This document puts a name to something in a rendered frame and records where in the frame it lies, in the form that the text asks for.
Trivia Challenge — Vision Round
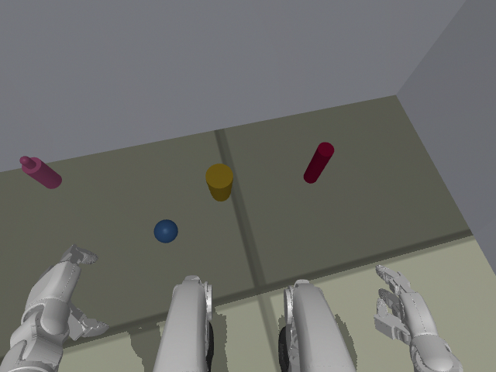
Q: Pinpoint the right robot hand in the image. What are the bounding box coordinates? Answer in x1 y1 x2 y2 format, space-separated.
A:
374 264 439 346

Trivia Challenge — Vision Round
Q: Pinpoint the left robot arm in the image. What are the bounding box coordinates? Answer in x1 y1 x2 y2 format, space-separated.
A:
0 298 71 372

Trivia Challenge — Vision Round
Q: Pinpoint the right robot arm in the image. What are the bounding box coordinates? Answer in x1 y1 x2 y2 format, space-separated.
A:
409 335 463 372

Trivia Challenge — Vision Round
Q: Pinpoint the left robot hand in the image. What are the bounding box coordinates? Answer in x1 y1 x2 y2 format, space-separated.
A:
25 244 109 341

